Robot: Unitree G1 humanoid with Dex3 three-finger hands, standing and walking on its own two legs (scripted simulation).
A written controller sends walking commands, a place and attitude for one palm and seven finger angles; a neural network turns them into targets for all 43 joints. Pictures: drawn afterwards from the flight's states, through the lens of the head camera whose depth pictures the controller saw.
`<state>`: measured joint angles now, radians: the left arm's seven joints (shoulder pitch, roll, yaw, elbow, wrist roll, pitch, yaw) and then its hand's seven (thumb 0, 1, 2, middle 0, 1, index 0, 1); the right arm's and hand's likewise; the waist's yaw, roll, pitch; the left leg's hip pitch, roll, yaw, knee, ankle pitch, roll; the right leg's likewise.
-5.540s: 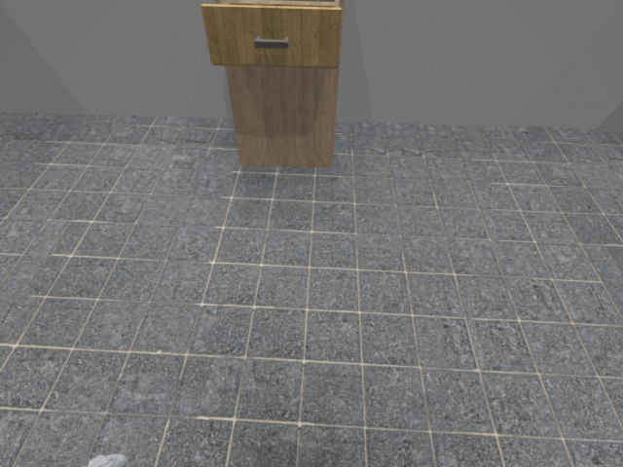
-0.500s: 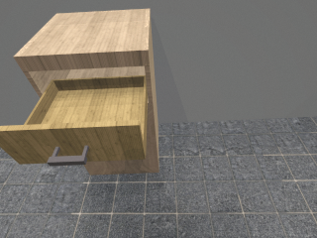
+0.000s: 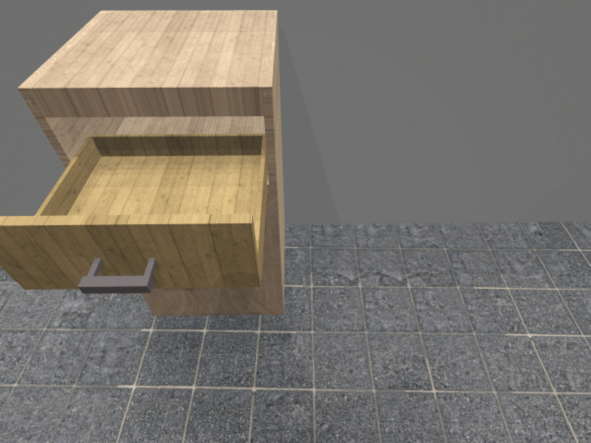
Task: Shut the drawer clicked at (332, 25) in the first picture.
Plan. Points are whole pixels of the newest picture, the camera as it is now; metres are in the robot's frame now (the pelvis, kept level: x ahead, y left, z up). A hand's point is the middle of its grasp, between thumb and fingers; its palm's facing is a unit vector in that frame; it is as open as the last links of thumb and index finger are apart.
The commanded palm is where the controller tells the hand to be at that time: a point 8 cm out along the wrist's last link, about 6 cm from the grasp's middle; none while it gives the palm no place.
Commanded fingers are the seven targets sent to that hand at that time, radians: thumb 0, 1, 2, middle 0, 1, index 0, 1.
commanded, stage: look again from close up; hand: left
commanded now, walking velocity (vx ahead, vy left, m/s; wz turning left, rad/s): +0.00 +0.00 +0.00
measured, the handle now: (120, 274) +0.36 +0.32 -0.02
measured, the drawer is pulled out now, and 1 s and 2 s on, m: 0.30 0.30 0.30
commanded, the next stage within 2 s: shuffle to correct the standing spot in 0.50 s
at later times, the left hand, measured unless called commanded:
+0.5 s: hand out of the picture +0.01 +0.23 -0.17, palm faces +0.04 -0.98 -0.21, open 7.4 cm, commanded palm none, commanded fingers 0.00 0.90 0.90 -0.20 -0.30 -0.20 -0.30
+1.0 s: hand out of the picture +0.03 +0.23 -0.19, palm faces +0.06 -0.98 -0.18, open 7.4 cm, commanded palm none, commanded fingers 0.00 0.90 0.90 -0.20 -0.30 -0.20 -0.30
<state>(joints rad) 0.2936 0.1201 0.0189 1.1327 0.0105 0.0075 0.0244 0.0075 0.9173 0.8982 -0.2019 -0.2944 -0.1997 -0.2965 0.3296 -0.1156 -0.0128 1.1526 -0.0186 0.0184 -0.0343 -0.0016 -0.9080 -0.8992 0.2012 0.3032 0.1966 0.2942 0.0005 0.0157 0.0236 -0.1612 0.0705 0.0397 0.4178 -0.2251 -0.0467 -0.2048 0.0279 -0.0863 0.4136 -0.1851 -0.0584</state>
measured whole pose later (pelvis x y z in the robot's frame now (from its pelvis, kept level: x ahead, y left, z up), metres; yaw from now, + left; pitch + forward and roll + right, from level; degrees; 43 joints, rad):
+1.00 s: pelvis +0.05 +0.06 -0.01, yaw +1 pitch -1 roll +0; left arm 0.33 0.15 0.02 1.09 0.03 0.01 0.02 0.01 0.91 0.90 -0.20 -0.29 -0.20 -0.30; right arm 0.35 -0.15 0.01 1.09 -0.03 -0.04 -0.03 0.00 -0.91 -0.90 0.20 0.30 0.20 0.29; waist 0.01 -0.01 0.04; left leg -0.13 -0.05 0.06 0.55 -0.39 0.08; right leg -0.30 -0.06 -0.07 0.80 -0.51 -0.03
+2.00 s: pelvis +0.07 +0.08 +0.00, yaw +2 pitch -1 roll +1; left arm 0.34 0.13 -0.03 1.11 0.01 -0.01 0.02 0.01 0.91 0.90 -0.20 -0.29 -0.20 -0.30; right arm 0.30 -0.11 0.01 1.12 -0.02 0.00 -0.02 0.00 -0.91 -0.90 0.20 0.30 0.20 0.29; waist 0.01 -0.03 0.04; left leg -0.14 -0.02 0.10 0.41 -0.26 0.03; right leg -0.25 -0.06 -0.05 0.49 -0.23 0.00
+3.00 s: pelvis +0.05 +0.06 -0.08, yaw +5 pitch +11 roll +0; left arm 0.56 0.16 0.13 0.02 -0.24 -0.63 -0.28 0.01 0.90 0.90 -0.44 -0.55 -0.37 -0.52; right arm 0.15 -0.28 -0.07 0.54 0.01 -0.31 0.00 0.01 -0.91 -0.90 0.20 0.30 0.20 0.29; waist 0.04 -0.02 -0.13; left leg -0.75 0.04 0.04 1.09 -0.53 -0.01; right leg -0.80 -0.05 -0.10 1.08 -0.47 -0.03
